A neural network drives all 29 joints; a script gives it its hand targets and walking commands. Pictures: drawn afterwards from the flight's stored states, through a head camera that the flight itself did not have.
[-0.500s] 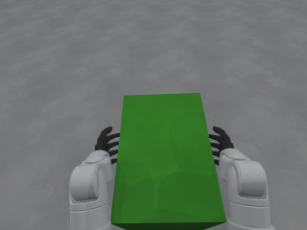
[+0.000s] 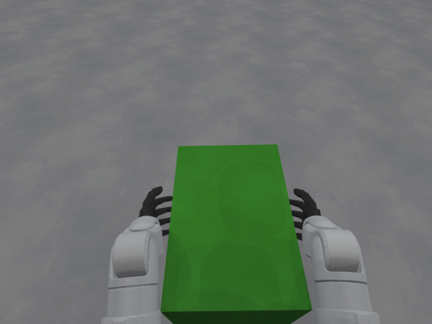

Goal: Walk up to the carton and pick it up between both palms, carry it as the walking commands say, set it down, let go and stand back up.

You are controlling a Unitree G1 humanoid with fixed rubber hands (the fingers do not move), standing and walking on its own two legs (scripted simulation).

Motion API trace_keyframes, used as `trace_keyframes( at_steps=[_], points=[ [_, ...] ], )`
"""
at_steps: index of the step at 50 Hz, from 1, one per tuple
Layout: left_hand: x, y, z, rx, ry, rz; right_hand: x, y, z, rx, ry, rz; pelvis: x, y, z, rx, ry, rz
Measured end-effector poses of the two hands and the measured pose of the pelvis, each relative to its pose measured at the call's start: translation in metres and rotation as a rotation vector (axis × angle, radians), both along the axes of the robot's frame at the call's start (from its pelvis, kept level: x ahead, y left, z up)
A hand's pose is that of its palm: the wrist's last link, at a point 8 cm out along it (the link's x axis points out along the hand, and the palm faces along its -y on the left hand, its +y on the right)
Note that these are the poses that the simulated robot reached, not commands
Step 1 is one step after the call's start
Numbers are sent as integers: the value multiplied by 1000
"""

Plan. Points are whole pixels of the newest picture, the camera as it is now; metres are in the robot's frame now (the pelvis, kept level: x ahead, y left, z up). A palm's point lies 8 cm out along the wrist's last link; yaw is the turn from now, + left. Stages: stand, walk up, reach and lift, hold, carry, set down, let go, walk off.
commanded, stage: carry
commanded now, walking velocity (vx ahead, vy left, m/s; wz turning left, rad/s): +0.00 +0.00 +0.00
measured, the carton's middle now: (229, 238) +0.29 +0.00 -0.02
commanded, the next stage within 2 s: none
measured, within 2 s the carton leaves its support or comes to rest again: neither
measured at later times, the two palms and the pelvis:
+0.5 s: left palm (163, 229) +0.27 +0.12 +0.06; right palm (325, 237) +0.26 -0.17 +0.05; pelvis -0.01 -0.02 +0.00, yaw -1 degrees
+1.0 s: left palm (177, 220) +0.28 +0.10 +0.07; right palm (337, 233) +0.26 -0.19 +0.05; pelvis -0.01 -0.04 +0.00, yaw -1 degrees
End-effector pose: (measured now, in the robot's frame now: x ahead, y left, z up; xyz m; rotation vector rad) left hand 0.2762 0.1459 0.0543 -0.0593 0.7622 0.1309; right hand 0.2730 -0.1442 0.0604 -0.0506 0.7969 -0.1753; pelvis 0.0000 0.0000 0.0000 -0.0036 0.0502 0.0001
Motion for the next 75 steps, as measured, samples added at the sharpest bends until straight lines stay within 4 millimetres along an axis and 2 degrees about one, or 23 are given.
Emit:
trace_keyframes(
  at_steps=[3, 7, 11, 18, 26, 32, 41, 46, 58, 68, 72, 75],
  points=[
    [5, -1, 13, 21, -56, -2, 0, -1, 1, 34, -56, -7, -2, 2, 0, 1, 3, -5],
    [10, -4, 10, 63, -48, -23, 1, -3, -10, 40, -48, -8, -1, 3, 0, 1, 9, -13],
    [5, -8, 5, 68, -60, -35, -6, -7, -16, 37, -59, -9, -3, 0, -2, 3, -3, -16],
    [-8, -17, 17, 41, -108, -25, -18, -17, -1, 39, -106, -13, -8, -10, 0, 17, -1, -18],
    [-8, -26, 2, 51, -47, -31, -16, -26, -11, 11, -42, 0, -10, -20, 3, 20, 10, -21],
    [-3, -32, 17, 42, -109, -20, -13, -32, -1, 34, -105, -8, -11, -26, 3, 21, 19, -19],
    [1, -42, 5, 67, -58, -37, -11, -41, -15, 40, -53, -16, -7, -32, 1, 22, 21, -21],
    [3, -47, 13, 70, -83, -36, -10, -45, -12, 59, -79, -23, -7, -36, 1, 23, 22, -19],
    [3, -54, 11, 76, -69, -27, -6, -53, -13, 54, -64, -9, -3, -47, 1, 24, 30, -13],
    [1, -59, 12, 55, -70, -22, -6, -58, -6, 48, -67, -15, -5, -52, 2, 23, 38, -10],
    [-4, -59, 33, 42, -117, -13, -12, -58, 12, 76, -113, -28, -4, -51, 2, 21, 42, -5],
    [-5, -54, 41, 42, -108, -4, -11, -53, 21, 69, -105, -19, -1, -49, 5, 24, 48, 13]
  ],
)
